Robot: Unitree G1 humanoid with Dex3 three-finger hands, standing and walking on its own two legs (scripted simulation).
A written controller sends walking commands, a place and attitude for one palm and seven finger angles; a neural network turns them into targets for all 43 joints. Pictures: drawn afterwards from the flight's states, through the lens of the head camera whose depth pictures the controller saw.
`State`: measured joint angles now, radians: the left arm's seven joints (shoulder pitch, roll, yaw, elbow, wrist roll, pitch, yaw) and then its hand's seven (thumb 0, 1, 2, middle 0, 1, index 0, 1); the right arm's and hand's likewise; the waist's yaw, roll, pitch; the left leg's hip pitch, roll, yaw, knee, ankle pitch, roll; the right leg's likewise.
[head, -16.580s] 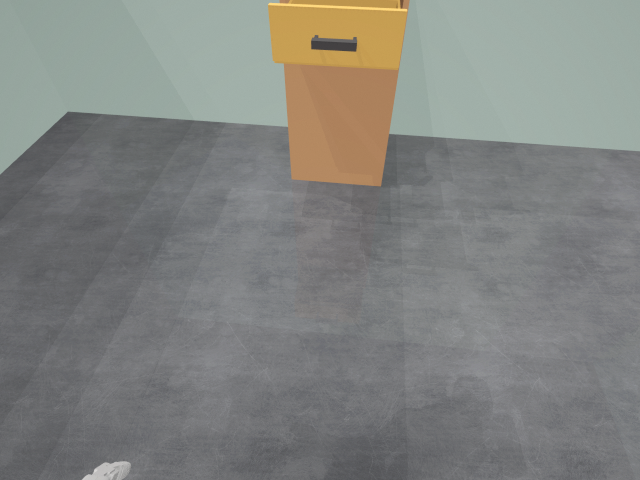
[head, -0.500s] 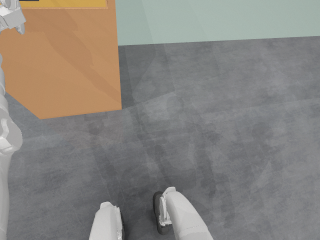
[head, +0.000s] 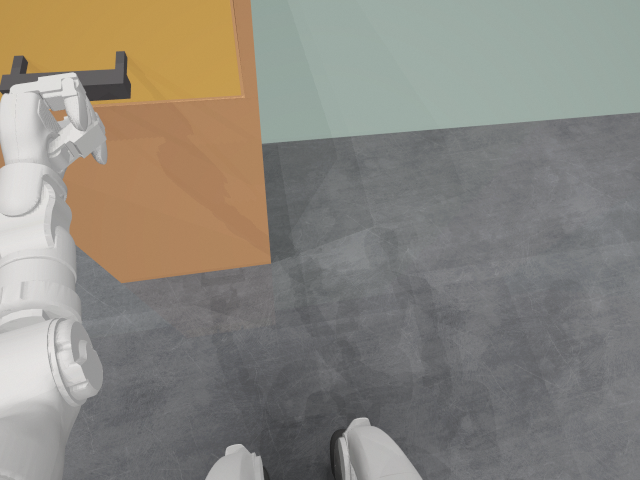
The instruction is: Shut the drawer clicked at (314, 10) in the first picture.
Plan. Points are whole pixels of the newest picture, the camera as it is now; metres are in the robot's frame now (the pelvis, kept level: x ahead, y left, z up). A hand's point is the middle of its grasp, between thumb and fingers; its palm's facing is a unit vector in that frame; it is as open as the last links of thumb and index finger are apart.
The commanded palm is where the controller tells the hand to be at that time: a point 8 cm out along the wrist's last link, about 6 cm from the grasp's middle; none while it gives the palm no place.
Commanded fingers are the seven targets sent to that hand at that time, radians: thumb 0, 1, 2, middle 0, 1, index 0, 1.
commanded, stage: draw the hand back to the body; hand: left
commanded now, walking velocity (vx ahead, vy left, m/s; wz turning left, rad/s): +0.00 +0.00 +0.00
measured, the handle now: (70, 74) +0.61 +0.25 +0.07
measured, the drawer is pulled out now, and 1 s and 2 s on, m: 0.00 0.00 0.00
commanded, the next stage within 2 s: step back with the hand held close in 1.24 s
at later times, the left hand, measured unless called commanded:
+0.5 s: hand (2, 256) +0.34 +0.22 +0.14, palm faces +0.21 -0.95 -0.23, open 3.3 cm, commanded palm +0.29 +0.27 +0.16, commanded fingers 0.00 0.90 0.90 -1.40 -1.60 -1.40 -1.60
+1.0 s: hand out of the picture +0.19 +0.24 +0.20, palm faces +0.43 -0.82 -0.38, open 3.3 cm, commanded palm +0.13 +0.27 +0.22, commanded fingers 0.00 0.90 0.90 -1.40 -1.60 -1.40 -1.60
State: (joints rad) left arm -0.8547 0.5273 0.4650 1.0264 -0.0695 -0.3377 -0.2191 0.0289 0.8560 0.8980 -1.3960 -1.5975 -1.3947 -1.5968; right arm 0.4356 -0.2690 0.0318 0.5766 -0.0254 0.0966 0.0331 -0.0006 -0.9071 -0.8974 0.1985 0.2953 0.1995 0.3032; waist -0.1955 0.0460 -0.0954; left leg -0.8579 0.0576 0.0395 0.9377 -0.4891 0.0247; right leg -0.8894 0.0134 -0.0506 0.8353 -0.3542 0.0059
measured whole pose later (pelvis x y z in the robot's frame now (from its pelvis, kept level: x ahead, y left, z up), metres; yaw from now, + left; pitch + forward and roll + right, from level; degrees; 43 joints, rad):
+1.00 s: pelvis +0.00 -0.02 +0.06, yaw +3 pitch -5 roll -1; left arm 0.42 0.31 0.25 -0.34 -0.06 -0.08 0.09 0.02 0.89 0.90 -1.40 -1.60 -1.40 -1.60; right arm 0.20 -0.23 0.03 0.62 0.00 -0.06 -0.06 0.01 -0.90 -0.90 0.20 0.30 0.20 0.30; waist 0.05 0.08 0.02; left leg -0.04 0.01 0.02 0.40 -0.27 0.01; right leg -0.10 -0.01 -0.07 0.38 -0.21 -0.01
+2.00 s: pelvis -0.07 +0.00 +0.05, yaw +4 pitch +1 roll +0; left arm 0.61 0.37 0.36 -0.55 -0.01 -0.22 0.13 0.02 0.89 0.90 -1.40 -1.60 -1.40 -1.60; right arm 0.18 -0.21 0.00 0.54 0.01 -0.05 -0.08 0.01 -0.90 -0.90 0.20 0.30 0.20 0.30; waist 0.01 0.02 0.03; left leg -0.34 -0.02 0.03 0.57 -0.25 0.04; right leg -0.37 -0.05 -0.05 0.51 -0.16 0.02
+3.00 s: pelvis -0.24 -0.01 +0.04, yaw +0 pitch +2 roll -3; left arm 0.62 0.44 0.36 -0.62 -0.06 -0.26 0.11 0.02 0.89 0.90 -1.41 -1.60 -1.40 -1.60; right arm 0.16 -0.17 0.02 0.62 -0.01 -0.10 -0.07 0.01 -0.90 -0.90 0.20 0.30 0.20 0.30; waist -0.03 0.01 0.01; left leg -0.52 0.04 0.01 0.51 -0.11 0.00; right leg -0.14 0.03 0.02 0.49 -0.37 0.02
